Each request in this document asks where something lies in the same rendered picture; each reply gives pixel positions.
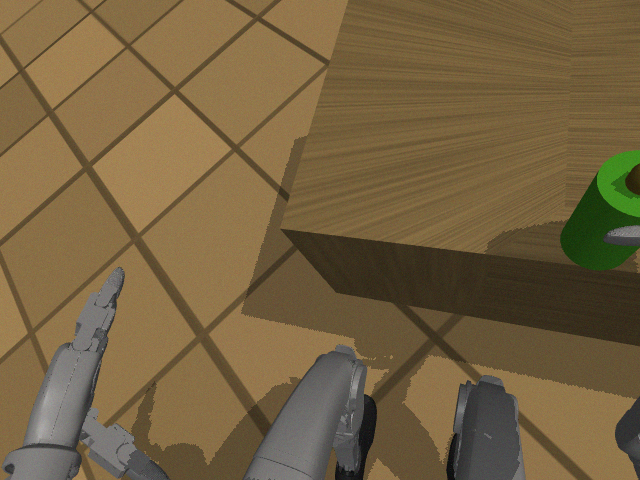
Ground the left robot foot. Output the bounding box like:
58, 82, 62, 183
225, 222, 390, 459
335, 394, 377, 480

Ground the left robot arm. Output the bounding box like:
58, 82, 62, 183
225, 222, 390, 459
2, 444, 82, 480

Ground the left robot hand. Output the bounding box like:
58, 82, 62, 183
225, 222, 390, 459
23, 267, 170, 480

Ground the bottle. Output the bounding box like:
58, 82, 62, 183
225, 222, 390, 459
560, 150, 640, 271

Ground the right robot arm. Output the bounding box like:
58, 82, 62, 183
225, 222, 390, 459
615, 396, 640, 480

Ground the right robot hand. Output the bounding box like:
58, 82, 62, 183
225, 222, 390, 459
603, 225, 640, 246

